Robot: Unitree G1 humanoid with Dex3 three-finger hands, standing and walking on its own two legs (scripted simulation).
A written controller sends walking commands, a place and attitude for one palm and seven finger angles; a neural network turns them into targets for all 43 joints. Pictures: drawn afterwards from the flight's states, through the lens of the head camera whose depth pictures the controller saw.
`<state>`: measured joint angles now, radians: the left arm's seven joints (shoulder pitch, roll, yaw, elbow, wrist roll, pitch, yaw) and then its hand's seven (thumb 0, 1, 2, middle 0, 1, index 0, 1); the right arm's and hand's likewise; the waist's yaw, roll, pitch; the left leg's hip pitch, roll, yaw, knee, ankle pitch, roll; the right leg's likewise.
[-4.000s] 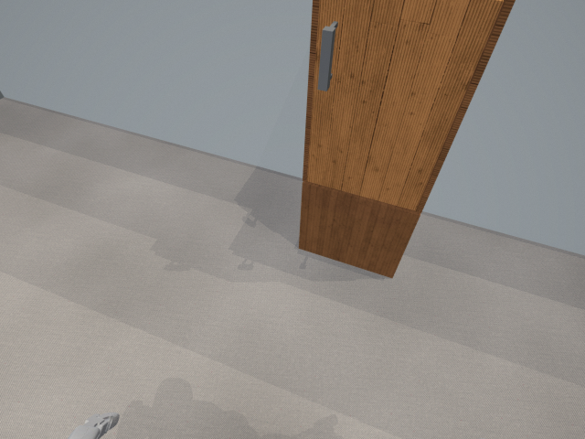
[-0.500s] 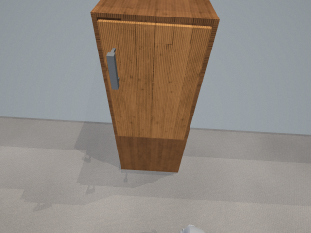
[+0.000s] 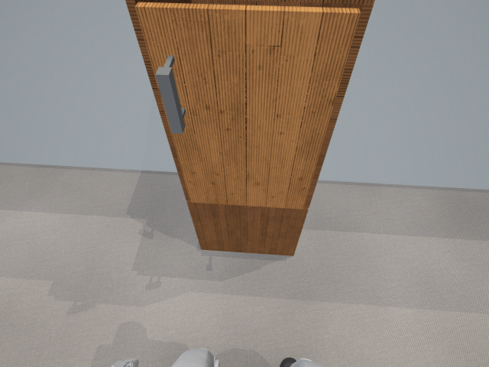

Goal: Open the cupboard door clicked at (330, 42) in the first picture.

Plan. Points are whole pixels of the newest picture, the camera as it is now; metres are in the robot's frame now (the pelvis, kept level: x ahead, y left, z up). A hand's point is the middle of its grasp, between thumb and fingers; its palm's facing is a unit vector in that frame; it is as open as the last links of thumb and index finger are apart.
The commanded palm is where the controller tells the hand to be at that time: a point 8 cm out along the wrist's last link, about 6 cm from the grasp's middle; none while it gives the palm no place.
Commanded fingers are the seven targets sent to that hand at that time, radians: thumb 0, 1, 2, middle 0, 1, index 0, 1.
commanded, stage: come to a stop and stand still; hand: left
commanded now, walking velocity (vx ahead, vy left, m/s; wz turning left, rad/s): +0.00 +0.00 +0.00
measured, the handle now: (174, 95) +0.57 +0.18 +0.10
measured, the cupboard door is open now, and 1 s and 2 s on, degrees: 0 0 0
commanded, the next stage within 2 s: look again from close up in 1.42 s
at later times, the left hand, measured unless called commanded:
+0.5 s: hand out of the picture -0.06 +0.25 -0.17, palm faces +0.01 -0.98 -0.20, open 7.4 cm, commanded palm none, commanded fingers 0.00 0.90 0.90 -0.20 -0.30 -0.20 -0.30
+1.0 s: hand out of the picture -0.10 +0.19 -0.16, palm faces +0.01 -0.99 -0.16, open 7.4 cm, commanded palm none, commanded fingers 0.00 0.90 0.90 -0.20 -0.30 -0.20 -0.30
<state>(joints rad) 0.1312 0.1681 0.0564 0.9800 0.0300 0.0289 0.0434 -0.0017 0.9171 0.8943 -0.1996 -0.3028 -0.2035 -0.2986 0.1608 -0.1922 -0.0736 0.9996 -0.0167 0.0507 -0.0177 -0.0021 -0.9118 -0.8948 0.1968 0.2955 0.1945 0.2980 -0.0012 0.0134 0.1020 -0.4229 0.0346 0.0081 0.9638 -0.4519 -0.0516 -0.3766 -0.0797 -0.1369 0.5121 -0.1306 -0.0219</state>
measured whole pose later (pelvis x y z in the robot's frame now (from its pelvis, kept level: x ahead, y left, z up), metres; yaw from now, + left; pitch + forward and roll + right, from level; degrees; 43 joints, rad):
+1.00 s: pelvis -0.07 +0.04 +0.01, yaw -1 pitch -1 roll +0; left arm 0.34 0.10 -0.01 1.15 0.00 0.00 0.04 0.01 0.91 0.89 -0.20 -0.30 -0.20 -0.30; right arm 0.35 -0.11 -0.01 1.19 -0.01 0.01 -0.03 0.00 -0.91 -0.89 0.20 0.30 0.20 0.30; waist -0.02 0.00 0.02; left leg -0.22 -0.01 0.08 0.37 -0.13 0.03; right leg -0.13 0.01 -0.04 0.42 -0.27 -0.03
